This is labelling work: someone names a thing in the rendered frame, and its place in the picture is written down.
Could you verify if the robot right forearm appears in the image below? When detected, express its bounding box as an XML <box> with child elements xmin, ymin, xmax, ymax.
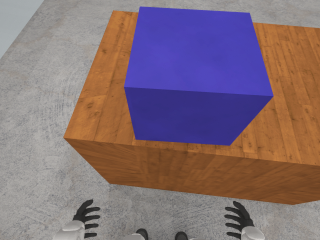
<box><xmin>241</xmin><ymin>226</ymin><xmax>269</xmax><ymax>240</ymax></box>

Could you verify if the robot left forearm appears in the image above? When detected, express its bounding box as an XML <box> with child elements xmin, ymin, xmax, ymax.
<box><xmin>51</xmin><ymin>220</ymin><xmax>85</xmax><ymax>240</ymax></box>

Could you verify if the left robot foot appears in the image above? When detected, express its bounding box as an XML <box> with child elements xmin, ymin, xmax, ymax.
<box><xmin>136</xmin><ymin>228</ymin><xmax>148</xmax><ymax>240</ymax></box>

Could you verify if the carton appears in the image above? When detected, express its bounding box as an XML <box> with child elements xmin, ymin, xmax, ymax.
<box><xmin>124</xmin><ymin>6</ymin><xmax>274</xmax><ymax>146</ymax></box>

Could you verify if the left robot hand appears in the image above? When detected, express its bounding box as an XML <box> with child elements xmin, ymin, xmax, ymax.
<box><xmin>72</xmin><ymin>199</ymin><xmax>100</xmax><ymax>239</ymax></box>

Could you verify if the right robot hand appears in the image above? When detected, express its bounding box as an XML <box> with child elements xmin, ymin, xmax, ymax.
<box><xmin>224</xmin><ymin>201</ymin><xmax>255</xmax><ymax>240</ymax></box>

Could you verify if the pedestal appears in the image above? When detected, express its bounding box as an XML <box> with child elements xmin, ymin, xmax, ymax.
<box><xmin>63</xmin><ymin>10</ymin><xmax>320</xmax><ymax>205</ymax></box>

